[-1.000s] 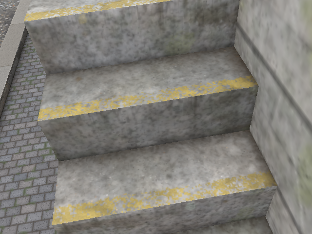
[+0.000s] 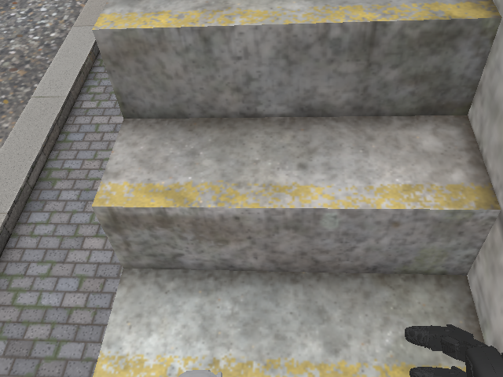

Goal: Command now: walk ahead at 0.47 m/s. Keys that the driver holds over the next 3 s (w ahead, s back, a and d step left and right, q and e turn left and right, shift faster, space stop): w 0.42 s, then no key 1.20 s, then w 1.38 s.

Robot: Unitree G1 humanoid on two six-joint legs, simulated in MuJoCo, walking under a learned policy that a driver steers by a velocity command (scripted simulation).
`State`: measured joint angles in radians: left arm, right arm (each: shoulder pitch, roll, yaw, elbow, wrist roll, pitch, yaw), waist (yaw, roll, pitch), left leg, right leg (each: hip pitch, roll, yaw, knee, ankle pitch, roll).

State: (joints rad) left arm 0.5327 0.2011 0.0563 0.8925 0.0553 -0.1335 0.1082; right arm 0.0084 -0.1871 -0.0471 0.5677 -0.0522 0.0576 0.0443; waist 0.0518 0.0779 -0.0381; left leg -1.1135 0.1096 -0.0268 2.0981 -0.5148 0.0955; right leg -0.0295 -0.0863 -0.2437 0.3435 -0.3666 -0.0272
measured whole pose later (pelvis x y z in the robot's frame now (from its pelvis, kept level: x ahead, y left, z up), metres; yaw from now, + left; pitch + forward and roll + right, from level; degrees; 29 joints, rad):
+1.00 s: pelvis +0.29 +0.03 +0.32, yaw -4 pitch -1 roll -1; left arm 0.22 0.16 0.03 0.87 0.04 -0.02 0.10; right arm 0.26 -0.19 -0.04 0.79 -0.04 0.01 -0.01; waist -0.04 0.03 0.03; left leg -0.78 -0.18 -0.16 1.81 -0.14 0.01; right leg -0.58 -0.04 -0.13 1.16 -0.58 -0.06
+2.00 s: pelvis +0.27 +0.08 +0.28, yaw -4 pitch +1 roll -5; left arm 0.34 0.25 0.08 0.62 0.03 0.08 0.12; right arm 0.06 -0.29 0.00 0.54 -0.01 -0.10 0.02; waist 0.13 0.02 -0.03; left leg -0.19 0.09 0.01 0.62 -0.13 0.04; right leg -0.74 0.13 -0.09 1.50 -0.57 -0.10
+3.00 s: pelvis +0.50 +0.00 +0.44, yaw -1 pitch +1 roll +7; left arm 0.48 0.16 0.01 0.94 -0.03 -0.11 0.07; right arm 0.03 -0.17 0.01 0.55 -0.03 0.08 0.04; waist -0.04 -0.03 0.08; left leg -1.00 -0.07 0.13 1.43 -0.52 0.13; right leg 0.14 -0.21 -0.12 0.21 -0.22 -0.01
